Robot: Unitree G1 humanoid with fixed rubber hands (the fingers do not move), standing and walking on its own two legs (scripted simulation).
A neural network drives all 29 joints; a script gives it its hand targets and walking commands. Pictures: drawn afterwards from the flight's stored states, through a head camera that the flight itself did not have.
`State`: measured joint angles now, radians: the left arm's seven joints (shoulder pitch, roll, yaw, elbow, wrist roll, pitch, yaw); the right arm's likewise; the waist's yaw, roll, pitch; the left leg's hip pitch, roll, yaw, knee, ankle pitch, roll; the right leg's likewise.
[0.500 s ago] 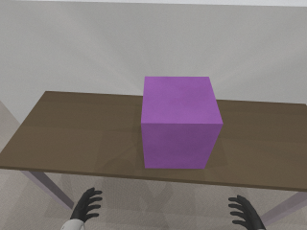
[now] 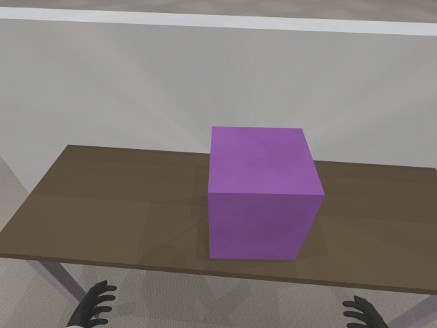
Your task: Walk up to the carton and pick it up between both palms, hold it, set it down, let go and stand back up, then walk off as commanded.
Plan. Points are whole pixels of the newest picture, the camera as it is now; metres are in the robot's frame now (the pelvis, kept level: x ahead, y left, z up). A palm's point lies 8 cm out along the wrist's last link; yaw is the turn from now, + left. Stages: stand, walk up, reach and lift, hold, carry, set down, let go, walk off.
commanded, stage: stand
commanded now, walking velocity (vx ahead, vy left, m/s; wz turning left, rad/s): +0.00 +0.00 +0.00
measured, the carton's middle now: (254, 194) +0.44 -0.03 -0.01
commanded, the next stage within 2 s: none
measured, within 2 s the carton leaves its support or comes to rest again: neither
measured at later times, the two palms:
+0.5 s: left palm out of the picture +0.14 +0.29 -0.07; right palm out of the picture +0.17 -0.26 -0.07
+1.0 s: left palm out of the picture +0.11 +0.29 -0.09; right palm out of the picture +0.14 -0.26 -0.07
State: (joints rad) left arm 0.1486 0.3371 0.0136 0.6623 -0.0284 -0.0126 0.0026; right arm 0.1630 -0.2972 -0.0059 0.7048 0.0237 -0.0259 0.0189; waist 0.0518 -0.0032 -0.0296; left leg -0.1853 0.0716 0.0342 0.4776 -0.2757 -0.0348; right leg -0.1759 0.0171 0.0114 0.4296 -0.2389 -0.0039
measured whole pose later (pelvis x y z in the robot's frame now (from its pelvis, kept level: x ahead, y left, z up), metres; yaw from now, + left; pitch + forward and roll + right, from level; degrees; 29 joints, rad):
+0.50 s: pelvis +0.00 +0.00 +0.00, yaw +0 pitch -1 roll -1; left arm 0.15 0.34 0.01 0.73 -0.03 -0.02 0.00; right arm 0.16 -0.30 -0.01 0.70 0.02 -0.02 0.02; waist 0.05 0.00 -0.05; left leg -0.19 0.07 0.03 0.48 -0.27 -0.03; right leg -0.18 0.02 0.01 0.43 -0.23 0.00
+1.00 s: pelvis -0.02 +0.00 +0.00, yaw +0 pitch -2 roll -1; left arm 0.15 0.34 0.01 0.79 -0.03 -0.02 0.00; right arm 0.16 -0.30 -0.01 0.71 0.02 -0.02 0.02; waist 0.05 0.00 0.00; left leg -0.19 0.07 0.03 0.48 -0.25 -0.03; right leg -0.18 0.02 0.01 0.43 -0.21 0.00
